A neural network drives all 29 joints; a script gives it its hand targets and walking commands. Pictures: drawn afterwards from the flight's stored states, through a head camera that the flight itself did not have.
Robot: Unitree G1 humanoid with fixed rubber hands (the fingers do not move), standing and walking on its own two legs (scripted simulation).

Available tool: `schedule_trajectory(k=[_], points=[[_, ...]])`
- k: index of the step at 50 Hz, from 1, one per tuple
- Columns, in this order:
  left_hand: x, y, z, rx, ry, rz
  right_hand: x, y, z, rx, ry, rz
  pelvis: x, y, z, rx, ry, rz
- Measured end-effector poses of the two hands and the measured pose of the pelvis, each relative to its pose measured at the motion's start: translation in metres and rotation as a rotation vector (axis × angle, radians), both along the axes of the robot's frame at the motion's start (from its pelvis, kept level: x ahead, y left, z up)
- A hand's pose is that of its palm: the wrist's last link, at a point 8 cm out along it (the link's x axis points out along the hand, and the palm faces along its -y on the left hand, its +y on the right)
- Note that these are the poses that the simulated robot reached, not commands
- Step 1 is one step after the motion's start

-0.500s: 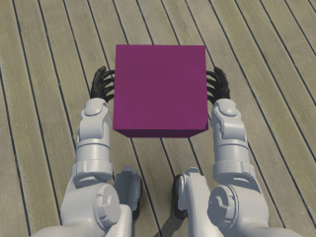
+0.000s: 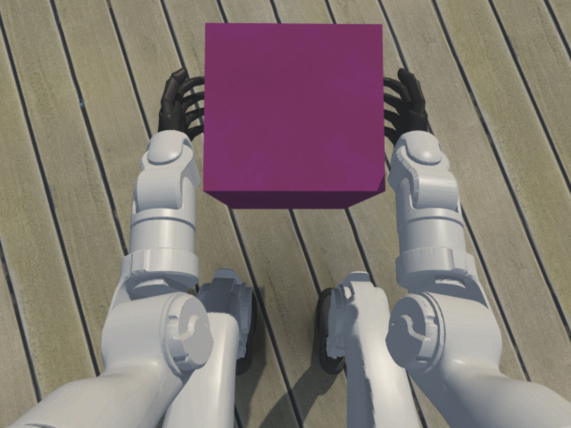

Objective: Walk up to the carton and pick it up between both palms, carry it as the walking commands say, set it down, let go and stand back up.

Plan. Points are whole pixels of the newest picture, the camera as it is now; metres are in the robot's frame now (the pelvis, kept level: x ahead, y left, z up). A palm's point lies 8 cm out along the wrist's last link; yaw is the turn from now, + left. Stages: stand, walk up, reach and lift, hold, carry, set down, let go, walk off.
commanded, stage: set down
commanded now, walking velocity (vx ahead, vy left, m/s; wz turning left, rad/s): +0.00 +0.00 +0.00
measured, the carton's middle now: (290, 137) +0.50 +0.01 -0.16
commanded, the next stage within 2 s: none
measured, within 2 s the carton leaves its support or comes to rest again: rests again in 1.78 s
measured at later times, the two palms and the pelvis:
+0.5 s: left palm (196, 134) +0.50 +0.16 -0.17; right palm (387, 136) +0.51 -0.14 -0.17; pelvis -0.01 +0.00 -0.06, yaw +0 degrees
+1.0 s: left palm (208, 137) +0.53 +0.16 -0.26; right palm (372, 137) +0.54 -0.14 -0.26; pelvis -0.01 +0.00 -0.12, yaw +0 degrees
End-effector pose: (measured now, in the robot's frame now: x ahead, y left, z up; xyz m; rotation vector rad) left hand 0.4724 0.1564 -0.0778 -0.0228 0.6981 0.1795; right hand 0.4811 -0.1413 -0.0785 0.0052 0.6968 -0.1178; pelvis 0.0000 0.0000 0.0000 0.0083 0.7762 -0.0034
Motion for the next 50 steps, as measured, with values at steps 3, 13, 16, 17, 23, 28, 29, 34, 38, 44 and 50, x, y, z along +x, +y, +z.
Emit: schedule_trajectory(k=[3,13,16,17,23,28,29,34,38,44,50], points=[[0.003,0.0,-0.01,0.001,0.001,-0.001,0.004,0.0,-0.01,-0.001,0.001,0.001,-0.002,0.0,-0.008,0.0,0.007,0.0],[0.015,0.0,-0.046,0.006,0.004,-0.005,0.015,0.0,-0.047,-0.003,0.004,0.006,-0.006,-0.001,-0.035,0.002,0.029,0.0],[0.019,0.0,-0.056,0.007,0.004,-0.007,0.018,0.0,-0.057,-0.004,0.004,0.007,-0.007,-0.001,-0.042,0.002,0.034,0.0],[0.02,0.0,-0.06,0.007,0.005,-0.008,0.02,0.0,-0.061,-0.005,0.005,0.008,-0.007,-0.001,-0.044,0.002,0.036,0.0],[0.027,-0.001,-0.081,0.01,0.006,-0.013,0.026,-0.001,-0.083,-0.007,0.007,0.009,-0.008,-0.001,-0.058,0.003,0.043,0.0],[0.033,-0.001,-0.099,0.013,0.009,-0.017,0.031,-0.001,-0.101,-0.01,0.009,0.011,-0.009,-0.001,-0.07,0.004,0.046,-0.001],[0.034,-0.001,-0.103,0.014,0.009,-0.018,0.033,-0.002,-0.104,-0.01,0.009,0.012,-0.009,-0.001,-0.072,0.004,0.046,-0.002],[0.039,-0.001,-0.121,0.017,0.012,-0.021,0.038,-0.002,-0.122,-0.014,0.012,0.016,-0.009,-0.001,-0.083,0.004,0.044,-0.002],[0.043,-0.001,-0.135,0.019,0.015,-0.024,0.042,-0.001,-0.136,-0.017,0.015,0.021,-0.009,-0.001,-0.092,0.004,0.038,-0.002],[0.049,0.0,-0.157,0.022,0.019,-0.028,0.049,-0.001,-0.157,-0.024,0.019,0.028,-0.008,0.0,-0.104,0.004,0.024,-0.002],[0.055,0.0,-0.179,0.024,0.023,-0.032,0.056,-0.001,-0.177,-0.031,0.022,0.035,-0.007,0.0,-0.116,0.002,0.009,-0.001]])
